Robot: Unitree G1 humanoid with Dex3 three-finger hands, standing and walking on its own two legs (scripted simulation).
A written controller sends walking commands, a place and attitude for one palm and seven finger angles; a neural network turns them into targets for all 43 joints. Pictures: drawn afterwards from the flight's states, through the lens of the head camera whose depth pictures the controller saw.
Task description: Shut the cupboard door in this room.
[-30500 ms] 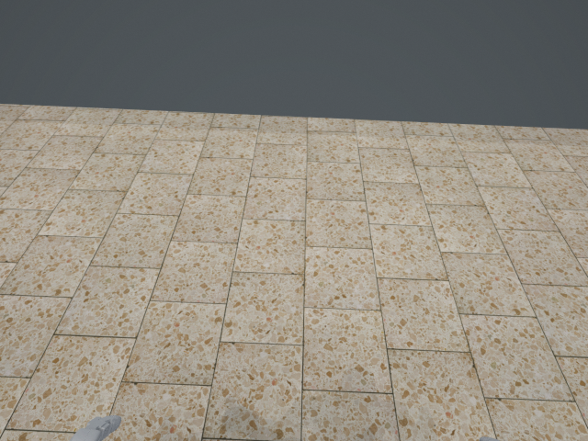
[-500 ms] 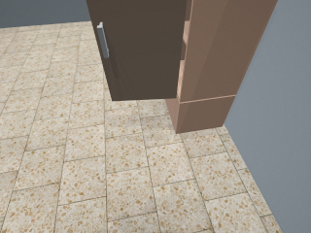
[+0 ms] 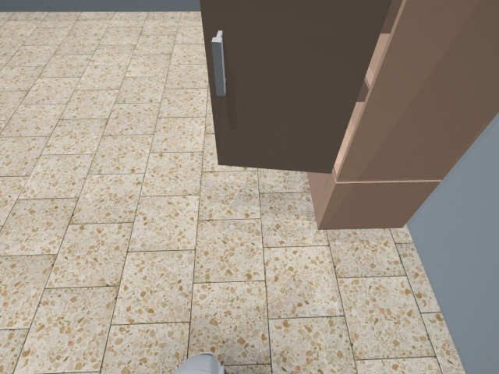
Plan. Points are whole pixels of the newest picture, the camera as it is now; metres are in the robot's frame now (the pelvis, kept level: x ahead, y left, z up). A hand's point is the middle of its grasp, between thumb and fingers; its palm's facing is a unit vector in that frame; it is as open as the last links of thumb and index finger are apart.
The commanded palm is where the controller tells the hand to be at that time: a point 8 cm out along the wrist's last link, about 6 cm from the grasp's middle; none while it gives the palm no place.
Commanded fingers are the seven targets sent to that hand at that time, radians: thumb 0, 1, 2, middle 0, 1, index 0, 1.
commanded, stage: take the last steps up to it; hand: left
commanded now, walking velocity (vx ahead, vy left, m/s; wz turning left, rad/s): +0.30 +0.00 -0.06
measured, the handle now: (220, 64) +0.79 +0.17 +0.05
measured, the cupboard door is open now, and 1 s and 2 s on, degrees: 83 83 83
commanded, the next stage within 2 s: come to a stop and stand still in 0.54 s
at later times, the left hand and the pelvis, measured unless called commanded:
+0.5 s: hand (176, 272) +0.31 +0.19 -0.15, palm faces -0.09 -0.98 -0.20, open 7.3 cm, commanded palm none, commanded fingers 0.00 0.90 0.90 -0.20 -0.30 -0.20 -0.30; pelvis +0.18 +0.02 +0.01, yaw -5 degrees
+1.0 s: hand (185, 270) +0.32 +0.18 -0.16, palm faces +0.00 -0.96 -0.26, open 7.3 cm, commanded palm none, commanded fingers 0.00 0.90 0.90 -0.20 -0.30 -0.20 -0.30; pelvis +0.26 -0.01 +0.01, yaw -4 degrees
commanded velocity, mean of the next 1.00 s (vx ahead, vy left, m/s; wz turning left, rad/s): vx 0.06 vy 0.01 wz -0.03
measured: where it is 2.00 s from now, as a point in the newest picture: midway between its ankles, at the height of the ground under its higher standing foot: outside the picture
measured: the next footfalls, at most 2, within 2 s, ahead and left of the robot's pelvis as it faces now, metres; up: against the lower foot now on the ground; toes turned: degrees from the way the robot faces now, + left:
left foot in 0.02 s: +0.12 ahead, +0.12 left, +0.00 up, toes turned +7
right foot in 0.60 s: +0.35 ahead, -0.11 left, +0.00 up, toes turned -12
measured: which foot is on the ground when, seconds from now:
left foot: up 0.00-0.00, down 0.02-0.60, up 0.62-1.00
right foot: down 0.00-0.02, up 0.04-0.58, down 0.60-1.00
